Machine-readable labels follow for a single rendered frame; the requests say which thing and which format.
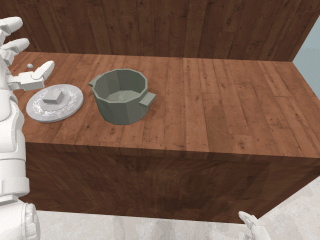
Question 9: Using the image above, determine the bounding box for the robot left upper arm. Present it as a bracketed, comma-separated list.
[0, 202, 41, 240]

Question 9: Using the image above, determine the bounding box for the table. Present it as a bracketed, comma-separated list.
[0, 0, 320, 224]

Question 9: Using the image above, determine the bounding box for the pot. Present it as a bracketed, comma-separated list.
[88, 68, 157, 125]

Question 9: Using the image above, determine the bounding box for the left robot forearm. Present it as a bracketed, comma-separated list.
[0, 89, 30, 206]

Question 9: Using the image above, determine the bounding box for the knob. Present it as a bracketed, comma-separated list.
[42, 90, 64, 104]

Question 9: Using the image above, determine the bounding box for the left robot hand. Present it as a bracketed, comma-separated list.
[0, 17, 55, 93]

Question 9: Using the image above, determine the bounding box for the right robot hand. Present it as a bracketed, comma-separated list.
[235, 211, 271, 240]

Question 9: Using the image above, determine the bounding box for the lid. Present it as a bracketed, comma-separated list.
[26, 84, 84, 123]

